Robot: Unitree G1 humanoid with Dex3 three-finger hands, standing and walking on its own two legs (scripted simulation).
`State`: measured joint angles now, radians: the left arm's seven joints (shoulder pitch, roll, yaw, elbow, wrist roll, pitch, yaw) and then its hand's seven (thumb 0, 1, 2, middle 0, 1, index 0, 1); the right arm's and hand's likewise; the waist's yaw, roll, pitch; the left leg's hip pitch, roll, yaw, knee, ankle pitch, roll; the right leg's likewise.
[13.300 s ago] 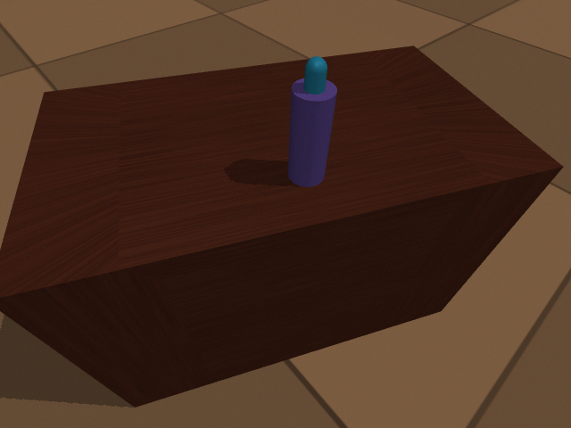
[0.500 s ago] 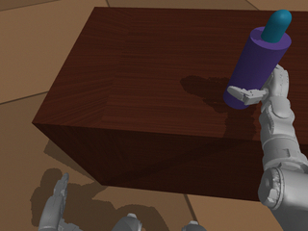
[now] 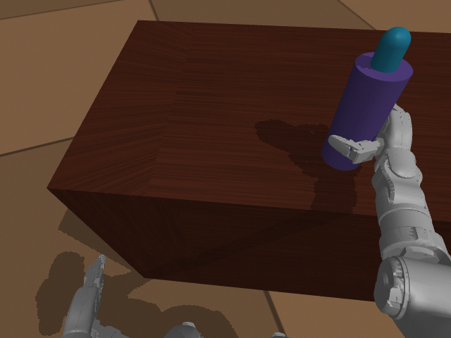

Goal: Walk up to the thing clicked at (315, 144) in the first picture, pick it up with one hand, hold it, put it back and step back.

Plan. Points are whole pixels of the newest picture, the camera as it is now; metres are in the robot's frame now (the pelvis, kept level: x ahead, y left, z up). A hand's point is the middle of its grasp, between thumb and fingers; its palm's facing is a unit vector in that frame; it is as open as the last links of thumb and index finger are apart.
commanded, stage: settle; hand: right
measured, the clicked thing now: (364, 105) +0.47 -0.18 +0.15
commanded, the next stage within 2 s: lift in 0.28 s
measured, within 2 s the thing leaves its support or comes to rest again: neither
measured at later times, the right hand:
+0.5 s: hand (363, 118) +0.46 -0.19 +0.13, palm faces +0.16 +0.99 -0.03, open 11.0 cm
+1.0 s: hand (389, 113) +0.39 -0.18 +0.21, palm faces +0.16 +0.99 -0.04, open 10.9 cm
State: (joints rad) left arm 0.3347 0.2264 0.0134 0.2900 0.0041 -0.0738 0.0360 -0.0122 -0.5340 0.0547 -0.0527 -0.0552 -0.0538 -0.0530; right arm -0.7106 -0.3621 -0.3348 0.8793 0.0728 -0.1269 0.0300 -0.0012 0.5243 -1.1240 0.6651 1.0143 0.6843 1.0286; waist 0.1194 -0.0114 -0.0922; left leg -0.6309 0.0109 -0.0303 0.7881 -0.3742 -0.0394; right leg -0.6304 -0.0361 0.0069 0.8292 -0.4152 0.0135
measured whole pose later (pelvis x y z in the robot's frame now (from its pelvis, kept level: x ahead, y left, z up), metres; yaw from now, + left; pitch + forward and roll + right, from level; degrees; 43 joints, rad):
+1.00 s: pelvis -0.01 +0.01 +0.02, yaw -1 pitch +3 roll +0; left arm 0.31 0.22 0.04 0.45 -0.02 -0.13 0.09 -0.01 -0.52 0.03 -0.05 -0.06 -0.06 -0.04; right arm -0.53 -0.29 -0.24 0.38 0.16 0.21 0.01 0.00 0.55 -1.17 0.65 1.05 0.67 1.06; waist 0.02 -0.05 -0.07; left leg -0.37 0.03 -0.03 0.65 -0.32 -0.03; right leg -0.36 -0.02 0.00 0.65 -0.34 0.02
